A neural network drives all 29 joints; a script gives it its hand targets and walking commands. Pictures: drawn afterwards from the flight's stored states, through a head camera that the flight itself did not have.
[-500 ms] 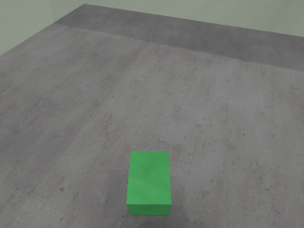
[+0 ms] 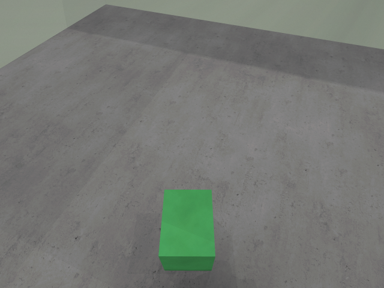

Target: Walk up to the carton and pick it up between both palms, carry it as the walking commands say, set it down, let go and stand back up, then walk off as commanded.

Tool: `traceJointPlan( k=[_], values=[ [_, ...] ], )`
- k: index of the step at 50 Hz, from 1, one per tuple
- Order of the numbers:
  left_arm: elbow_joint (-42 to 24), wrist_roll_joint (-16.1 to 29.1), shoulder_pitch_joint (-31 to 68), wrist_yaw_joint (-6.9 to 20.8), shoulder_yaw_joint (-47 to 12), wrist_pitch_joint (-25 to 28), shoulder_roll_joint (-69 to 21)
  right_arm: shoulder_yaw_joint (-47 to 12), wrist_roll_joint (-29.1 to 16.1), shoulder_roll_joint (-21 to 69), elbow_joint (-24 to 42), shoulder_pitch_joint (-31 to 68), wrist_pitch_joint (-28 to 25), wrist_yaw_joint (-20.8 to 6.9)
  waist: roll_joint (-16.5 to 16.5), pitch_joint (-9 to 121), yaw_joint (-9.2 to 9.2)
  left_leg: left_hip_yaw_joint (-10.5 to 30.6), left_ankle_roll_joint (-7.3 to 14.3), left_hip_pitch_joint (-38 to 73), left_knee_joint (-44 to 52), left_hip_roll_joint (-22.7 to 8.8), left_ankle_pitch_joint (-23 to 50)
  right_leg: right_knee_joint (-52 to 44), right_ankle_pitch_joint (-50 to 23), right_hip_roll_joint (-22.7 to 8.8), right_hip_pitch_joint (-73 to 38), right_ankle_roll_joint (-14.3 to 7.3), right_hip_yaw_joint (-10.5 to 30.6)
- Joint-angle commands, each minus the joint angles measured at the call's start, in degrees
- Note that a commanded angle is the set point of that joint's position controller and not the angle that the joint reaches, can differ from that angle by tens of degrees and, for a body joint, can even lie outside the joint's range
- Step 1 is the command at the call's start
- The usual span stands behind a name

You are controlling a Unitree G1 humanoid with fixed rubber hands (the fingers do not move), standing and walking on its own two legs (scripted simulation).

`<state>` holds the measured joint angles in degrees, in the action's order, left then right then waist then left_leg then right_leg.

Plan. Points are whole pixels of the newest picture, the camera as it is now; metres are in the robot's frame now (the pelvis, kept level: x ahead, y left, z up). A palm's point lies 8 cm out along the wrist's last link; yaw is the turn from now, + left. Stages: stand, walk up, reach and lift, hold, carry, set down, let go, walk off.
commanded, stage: stand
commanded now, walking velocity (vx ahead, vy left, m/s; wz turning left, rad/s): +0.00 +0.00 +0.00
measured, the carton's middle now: (188, 230) +0.46 +0.04 -0.64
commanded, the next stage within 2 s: reach and lift in 0.50 s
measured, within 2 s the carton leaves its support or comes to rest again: neither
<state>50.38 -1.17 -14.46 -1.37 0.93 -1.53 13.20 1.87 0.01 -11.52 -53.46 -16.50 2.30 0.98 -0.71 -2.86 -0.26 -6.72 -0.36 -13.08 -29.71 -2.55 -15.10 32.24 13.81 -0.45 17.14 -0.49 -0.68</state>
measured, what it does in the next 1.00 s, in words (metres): stands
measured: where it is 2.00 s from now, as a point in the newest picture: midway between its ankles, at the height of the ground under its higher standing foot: outside the picture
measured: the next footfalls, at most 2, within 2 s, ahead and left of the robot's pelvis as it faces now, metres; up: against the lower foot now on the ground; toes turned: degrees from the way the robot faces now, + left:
none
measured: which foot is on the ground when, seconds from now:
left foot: down 0.00-1.00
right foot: down 0.00-1.00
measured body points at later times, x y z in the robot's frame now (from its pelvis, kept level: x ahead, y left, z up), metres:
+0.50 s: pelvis +0.00 +0.00 +0.00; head +0.02 -0.01 +0.45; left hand +0.07 +0.26 -0.13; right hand +0.04 -0.25 -0.15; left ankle +0.01 +0.13 -0.73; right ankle +0.04 -0.10 -0.73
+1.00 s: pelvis -0.01 +0.03 -0.02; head +0.11 +0.04 +0.41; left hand +0.16 +0.28 -0.16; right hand +0.16 -0.19 -0.15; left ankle +0.01 +0.13 -0.73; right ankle +0.04 -0.10 -0.73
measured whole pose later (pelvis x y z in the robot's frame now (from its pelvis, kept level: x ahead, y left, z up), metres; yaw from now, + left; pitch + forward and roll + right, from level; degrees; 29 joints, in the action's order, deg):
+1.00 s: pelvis -0.01 +0.03 -0.02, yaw +0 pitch +9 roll -2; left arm 38.0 1.5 -0.9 0.9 1.9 -10.7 13.2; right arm 2.4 0.0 -11.6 -34.6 -2.7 11.6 -3.2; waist 1.2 -6.3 -0.3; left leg -6.1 1.3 -33.4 -44.9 -3.2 -20.6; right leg 41.1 15.3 -0.4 34.7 -0.5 -0.7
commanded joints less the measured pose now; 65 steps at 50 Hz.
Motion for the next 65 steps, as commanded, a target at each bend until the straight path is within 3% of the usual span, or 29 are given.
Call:
traceJointPlan(
  k=[1,3,6,11,16,23,25,26,27,31,33,36,42,43,44,46,48,49,50,51,52,54,56,57,60,62,63,64,65],
  values=[
    [0.04,-0.43,-1.42,0.06,2.0,1.9,5.66,0.11,1.56,-7.16,2.11,-1.78,-1.81,0.77,2.0,2.05,0.46,3.99,1.64,2.49,6.83,-5.91,3.15,-7.2,-8.98,-4.58,-0.03,-1.01,4.97],
    [0.13,-0.17,-2.0,0.0,2.2,1.82,5.54,0.26,1.35,-7.45,2.03,-1.31,-1.9,0.87,3.28,3.13,0.42,3.96,1.75,3.54,6.96,-6.58,5.73,-5.98,-12.5,-4.36,-0.84,-0.9,3.77],
    [0.71,-0.36,-2.21,-0.42,2.09,1.77,5.93,0.54,1.18,-7.34,2.33,-1.44,-1.64,0.95,0.25,4.22,0.71,4.04,1.77,3.65,5.92,-6.57,6.19,-5.95,-13.91,-4.95,-1.38,-0.99,3.88],
    [0.4,-0.22,-1.7,-0.28,1.84,1.41,5.23,0.74,1.34,-7.27,2.6,-2.48,-1.28,0.91,0.36,2.07,1.19,4.06,1.2,2.6,5.99,-6.35,2.64,-8.34,-10.68,-5.28,0.05,-1.32,5.2],
    [-0.19,-0.59,-0.16,-0.49,2.23,1.29,6.22,0.27,1.31,-6.44,2.75,-1.85,-1.07,0.74,-3.61,0.01,0.75,4.66,1.4,1.26,6.31,-5.26,-0.81,-10.61,-2.9,-5.87,2.11,-1.58,7.29],
    [-0.04,-0.39,-1.34,-0.36,2.09,1.33,5.66,0.31,1.52,-6.52,2.47,-1.76,-1.2,0.92,-0.9,1.65,0.32,4.65,1.48,2.76,6.49,-6.28,1.77,-9.1,-3.37,-4.67,2.02,-1.06,5.61],
    [0.13,-0.41,-1.84,-0.29,2.1,1.43,5.67,0.43,1.33,-7.46,2.44,-0.65,-1.45,1.02,2.37,1.96,0.33,4.63,1.86,2.22,7.16,-6.66,0.92,-7.97,-6.03,-4.6,0.92,-1.04,5.15],
    [-19.98,2.94,18.26,2.11,-1.41,-1.26,7.53,1.1,-1.27,-8.73,22.54,19.46,0.14,0.2,-4.21,2.37,0.33,4.26,0.58,-14.08,-2.77,1.9,-12.58,-0.7,14.67,0.72,9.14,0.16,-0.01],
    [-22.91,4.41,29.71,2.99,-1.28,-4.79,9.18,2.65,-0.43,-11.94,30.29,31.09,3.57,0.31,-3.47,1.84,1.59,4.51,1.27,-14.09,-2.9,1.38,-15.78,-0.33,18.87,0.67,11.39,0.4,-0.19],
    [-24.45,4.28,18.95,4.02,3.26,-13.14,7.88,-0.77,-2.15,-6.95,31.09,17.75,13.19,-1.42,0.91,2.59,-2.9,3.02,2.33,-11.34,-3.56,1.47,-9.01,-2.42,12.48,-1.51,4.93,-1.11,1.62],
    [-23.08,3.51,17.24,3.54,2.4,-14.32,8.12,1.22,-0.11,-7.16,26.86,13.19,15.33,-2.18,3.33,6.55,-2.07,3.95,1.61,-12.99,-3.78,0.86,-9.17,-0.12,8.85,-0.81,4.76,-1.38,1.35],
    [-20.9,1.89,14.53,2.84,3.19,-16.05,7.28,2.96,1.67,-5.79,20.86,6.34,17.4,-2.62,1.47,5.01,0.36,5.19,1.24,-11.71,-4.42,1.39,-3.83,1.6,2.39,0.34,7.15,-0.88,0.97],
    [-20.46,3.57,15.3,2.59,3.05,-10.58,1.56,4.18,2.85,-7.72,21.98,12.76,10.4,-3.89,0.57,10.77,1.66,8.15,-0.21,-9.52,-10.08,1.96,14.79,8.35,-10.73,2.76,12.56,-0.77,0.54],
    [-21.64,4.06,15.95,2.26,2.36,-9.32,0.83,3.87,2.7,-8.07,21.93,14.05,9.25,-4.32,3.89,13.57,1.09,9.2,-0.86,-7.98,-11.09,1.54,20.45,10.56,-10.13,3.04,15.3,-1.0,0.42],
    [-22.44,4.42,18.29,1.8,2.31,-8.57,0.17,5.74,3.57,-9.18,23.67,16.68,7.96,-4.54,2.48,15.41,2.43,10.12,-1.64,-7.42,-11.8,0.93,24.21,12.01,-10.69,3.26,18.14,-0.74,0.04],
    [-23.91,5.96,20.22,1.17,3.48,-5.88,-0.78,8.55,3.78,-9.44,22.83,18.57,4.78,-4.28,4.8,21.79,3.08,11.62,-1.88,-4.24,-14.2,0.61,31.33,14.97,-10.29,3.13,23.59,-0.8,-0.14],
    [-25.46,6.3,22.8,0.09,4.51,-4.3,-0.69,9.97,3.02,-10.15,22.69,22.48,2.58,-4.21,6.46,25.52,2.02,12.65,-2.86,-4.51,-16.27,0.31,35.11,17.98,-8.59,2.47,29.43,-0.42,-0.18],
    [-25.62,6.47,24.49,-0.43,4.12,-3.79,-1.31,9.1,2.33,-9.43,21.92,23.8,2.02,-4.42,6.52,27.1,1.6,12.87,-2.89,-5.84,-16.95,0.17,32.42,19.69,-7.05,2.35,30.78,-0.19,-0.42],
    [-26.88,6.73,27.57,-0.36,3.78,-3.53,-1.86,10.28,2.68,-10.87,23.35,26.38,1.68,-4.5,5.51,27.1,3.13,13.23,-2.44,-7.55,-16.95,-0.55,28.61,20.04,-4.7,2.42,32.87,-0.01,-0.42],
    [-28.17,7.0,28.15,-0.7,4.36,-3.4,-1.33,10.26,1.62,-10.13,21.98,26.01,1.65,-4.24,7.49,31.08,2.15,13.37,-2.76,-6.22,-17.66,-0.08,30.69,20.98,-5.53,2.24,33.82,-0.01,-0.69],
    [-27.36,7.41,30.29,-0.67,4.81,-3.57,-1.28,9.76,1.34,-10.57,23.66,29.27,1.84,-4.19,5.97,30.95,2.0,12.96,-1.99,-7.81,-17.86,0.12,24.73,21.48,-2.19,2.25,33.13,0.04,-0.3],
    [-29.52,6.88,33.39,-1.33,4.94,-4.98,1.6,10.5,-0.36,-12.2,22.59,31.22,3.27,-3.9,9.47,33.22,1.32,12.5,-2.34,-7.5,-17.89,0.22,18.93,21.85,1.14,1.92,35.24,-0.06,-1.21],
    [-26.93,7.11,33.92,-1.08,5.7,-6.1,3.47,9.74,-0.32,-12.03,21.28,32.35,4.84,-3.0,8.16,31.01,1.05,10.31,-2.13,-14.41,-18.03,1.49,10.37,21.68,1.32,1.62,32.81,-0.23,-0.79],
    [-28.32,7.13,38.74,-0.58,6.99,-6.64,5.06,9.43,-0.4,-11.58,24.43,36.06,5.84,-2.63,4.78,32.64,0.68,9.28,-1.16,-17.98,-18.56,2.06,5.45,21.11,1.46,1.67,29.72,0.21,-0.07],
    [-24.67,5.48,46.95,-0.02,7.78,-9.86,8.6,9.13,0.15,-10.22,21.59,41.62,9.67,-1.43,4.4,27.0,0.9,7.5,-0.17,-25.8,-18.08,2.31,-9.97,19.93,10.86,1.34,29.28,-0.01,-0.41],
    [-21.27,5.5,49.53,0.73,7.78,-11.93,8.87,8.85,-0.29,-10.15,20.11,45.67,11.67,-0.7,2.19,23.79,1.83,6.72,0.34,-31.18,-17.92,2.11,-15.15,18.8,14.29,1.93,27.5,-0.01,-0.74],
    [-18.98,5.93,54.11,1.21,9.62,-12.26,11.2,7.03,-1.43,-9.1,20.97,51.67,12.57,-0.33,-0.57,24.02,-0.14,5.6,1.13,-34.51,-19.76,2.36,-15.8,17.91,17.84,1.7,26.9,-0.01,0.34],
    [-18.82,6.47,57.35,1.53,8.79,-13.01,11.0,7.02,-1.17,-8.45,18.86,53.09,13.71,-0.04,-0.22,21.68,0.89,5.77,1.21,-35.84,-19.69,2.45,-16.79,18.79,18.34,1.71,27.8,0.16,-0.2],
    [-16.56,6.71,60.22,2.23,10.14,-13.18,12.35,5.75,-2.14,-7.81,18.91,57.51,14.57,0.58,-1.86,21.83,-0.04,5.11,1.34,-39.56,-21.86,2.73,-16.31,18.21,21.31,1.28,28.23,0.27,1.27]
  ],
)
